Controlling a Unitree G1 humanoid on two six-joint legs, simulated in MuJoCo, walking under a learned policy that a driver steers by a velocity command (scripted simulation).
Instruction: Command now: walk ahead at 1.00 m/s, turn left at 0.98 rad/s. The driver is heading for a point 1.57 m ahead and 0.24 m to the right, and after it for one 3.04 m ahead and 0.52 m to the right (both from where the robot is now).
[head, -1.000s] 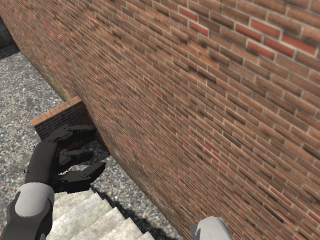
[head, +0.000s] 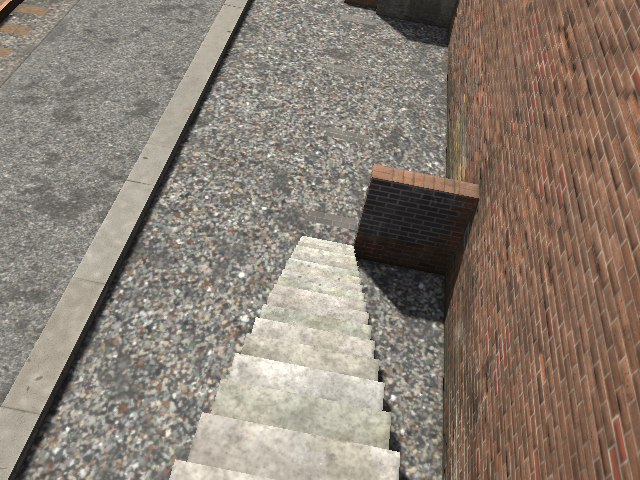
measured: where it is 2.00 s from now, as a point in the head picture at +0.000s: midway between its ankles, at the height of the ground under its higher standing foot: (374, 416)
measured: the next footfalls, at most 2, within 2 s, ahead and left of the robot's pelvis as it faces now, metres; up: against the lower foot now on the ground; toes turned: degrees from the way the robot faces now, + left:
right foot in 0.42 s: +0.27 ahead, -0.10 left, -0.20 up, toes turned +12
left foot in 0.74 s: +0.47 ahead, +0.21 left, -0.22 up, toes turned +3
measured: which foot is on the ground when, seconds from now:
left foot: down 0.00-0.38, up 0.40-0.72, down 0.74-0.92, up 0.94-0.98, down 1.00-1.00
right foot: up 0.00-0.40, down 0.42-0.98, up 1.00-1.00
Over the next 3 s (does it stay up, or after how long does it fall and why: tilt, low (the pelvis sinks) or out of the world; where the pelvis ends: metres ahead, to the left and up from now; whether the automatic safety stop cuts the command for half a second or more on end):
falls after 2.56 s (out of the world)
